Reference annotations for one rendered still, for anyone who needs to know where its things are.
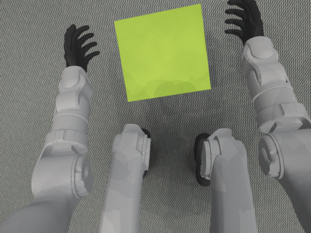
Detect robot left thigh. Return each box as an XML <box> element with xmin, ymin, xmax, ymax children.
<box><xmin>97</xmin><ymin>131</ymin><xmax>151</xmax><ymax>233</ymax></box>

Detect robot left hand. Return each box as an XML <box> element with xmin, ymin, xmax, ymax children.
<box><xmin>64</xmin><ymin>24</ymin><xmax>100</xmax><ymax>73</ymax></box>

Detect carton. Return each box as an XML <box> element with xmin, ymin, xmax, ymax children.
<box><xmin>114</xmin><ymin>4</ymin><xmax>211</xmax><ymax>102</ymax></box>

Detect robot thigh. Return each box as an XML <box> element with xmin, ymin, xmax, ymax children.
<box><xmin>97</xmin><ymin>131</ymin><xmax>151</xmax><ymax>233</ymax></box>
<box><xmin>202</xmin><ymin>136</ymin><xmax>258</xmax><ymax>233</ymax></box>

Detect robot right hand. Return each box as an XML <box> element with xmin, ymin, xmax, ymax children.
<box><xmin>225</xmin><ymin>0</ymin><xmax>264</xmax><ymax>46</ymax></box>

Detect left robot upper arm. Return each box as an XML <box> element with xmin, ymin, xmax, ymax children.
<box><xmin>0</xmin><ymin>153</ymin><xmax>94</xmax><ymax>233</ymax></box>

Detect right robot upper arm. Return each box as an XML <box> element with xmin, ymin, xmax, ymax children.
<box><xmin>258</xmin><ymin>129</ymin><xmax>311</xmax><ymax>233</ymax></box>

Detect robot right thigh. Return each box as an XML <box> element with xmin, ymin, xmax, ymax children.
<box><xmin>202</xmin><ymin>136</ymin><xmax>258</xmax><ymax>233</ymax></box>

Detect robot left forearm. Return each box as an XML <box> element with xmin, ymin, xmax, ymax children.
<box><xmin>31</xmin><ymin>66</ymin><xmax>93</xmax><ymax>195</ymax></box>

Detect robot right forearm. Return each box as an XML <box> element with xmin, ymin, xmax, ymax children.
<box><xmin>240</xmin><ymin>36</ymin><xmax>311</xmax><ymax>133</ymax></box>

